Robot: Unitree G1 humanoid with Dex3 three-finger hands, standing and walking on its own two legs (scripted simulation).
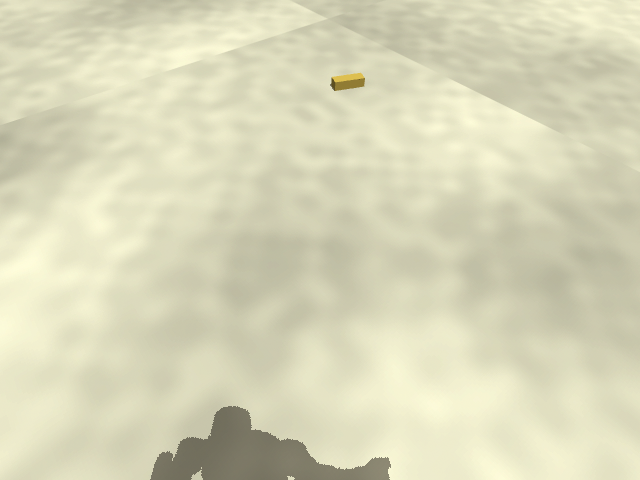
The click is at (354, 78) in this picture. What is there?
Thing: lying carton
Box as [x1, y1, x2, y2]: [331, 73, 364, 90]
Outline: 364,77 361,73 332,77 331,85 335,90 363,86
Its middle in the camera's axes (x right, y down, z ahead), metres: +0.18 -0.95 +2.42
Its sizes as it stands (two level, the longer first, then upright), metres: 0.193 0.069 0.056
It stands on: the floor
